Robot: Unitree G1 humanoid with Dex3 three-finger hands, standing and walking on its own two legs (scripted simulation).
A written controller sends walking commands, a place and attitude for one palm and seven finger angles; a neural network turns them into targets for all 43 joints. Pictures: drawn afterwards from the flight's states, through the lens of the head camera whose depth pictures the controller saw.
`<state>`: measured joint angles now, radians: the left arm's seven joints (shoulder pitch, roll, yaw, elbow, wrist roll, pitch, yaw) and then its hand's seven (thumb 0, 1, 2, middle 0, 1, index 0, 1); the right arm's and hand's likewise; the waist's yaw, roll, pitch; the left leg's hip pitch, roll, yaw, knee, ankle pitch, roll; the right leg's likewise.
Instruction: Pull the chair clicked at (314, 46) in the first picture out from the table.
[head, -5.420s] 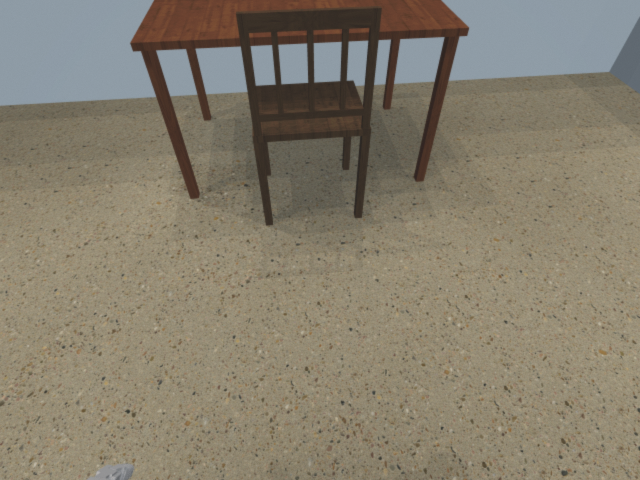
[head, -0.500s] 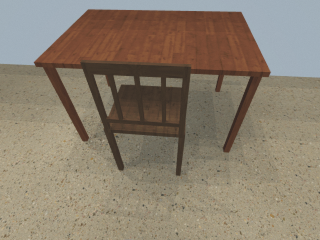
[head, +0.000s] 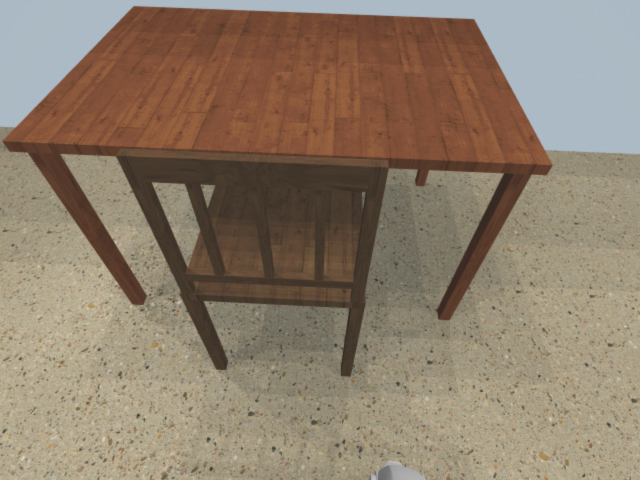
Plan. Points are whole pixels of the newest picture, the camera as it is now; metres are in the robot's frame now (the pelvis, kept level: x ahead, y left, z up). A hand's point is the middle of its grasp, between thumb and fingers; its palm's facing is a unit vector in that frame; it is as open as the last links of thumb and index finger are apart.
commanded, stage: take the last steps up to it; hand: left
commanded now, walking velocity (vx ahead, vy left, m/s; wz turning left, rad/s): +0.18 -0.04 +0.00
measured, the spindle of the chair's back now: (263, 235) +0.55 +0.13 -0.09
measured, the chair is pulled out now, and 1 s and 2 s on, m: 0.00 0.00 0.00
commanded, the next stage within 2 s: come to a stop and stand still in 0.06 s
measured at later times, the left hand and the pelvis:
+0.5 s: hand out of the picture +0.15 +0.17 -0.19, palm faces +0.05 -0.98 -0.19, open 7.3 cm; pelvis +0.10 -0.01 -0.01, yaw -1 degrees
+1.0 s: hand out of the picture +0.11 +0.16 -0.18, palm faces +0.03 -0.97 -0.25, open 7.4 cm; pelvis +0.06 -0.04 -0.02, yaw +1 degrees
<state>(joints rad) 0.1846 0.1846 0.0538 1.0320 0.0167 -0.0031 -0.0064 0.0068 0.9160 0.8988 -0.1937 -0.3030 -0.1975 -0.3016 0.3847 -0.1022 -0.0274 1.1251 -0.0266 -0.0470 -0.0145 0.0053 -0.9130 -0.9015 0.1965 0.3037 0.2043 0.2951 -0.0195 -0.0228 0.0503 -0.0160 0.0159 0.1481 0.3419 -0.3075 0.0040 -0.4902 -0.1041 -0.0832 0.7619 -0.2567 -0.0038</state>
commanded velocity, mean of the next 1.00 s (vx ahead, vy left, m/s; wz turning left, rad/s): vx -0.07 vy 0.00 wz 0.00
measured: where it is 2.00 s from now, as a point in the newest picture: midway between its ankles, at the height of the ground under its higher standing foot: outside the picture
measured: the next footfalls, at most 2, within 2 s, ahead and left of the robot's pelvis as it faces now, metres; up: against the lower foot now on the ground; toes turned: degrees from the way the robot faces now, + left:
right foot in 0.08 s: +0.16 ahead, -0.13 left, +0.00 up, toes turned -8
left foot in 0.40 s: +0.16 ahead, +0.08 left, +0.00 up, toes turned +0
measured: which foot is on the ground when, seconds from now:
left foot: down 0.00-0.10, up 0.12-0.38, down 0.40-1.00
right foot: up 0.00-0.06, down 0.08-0.44, up 0.46-0.72, down 0.74-1.00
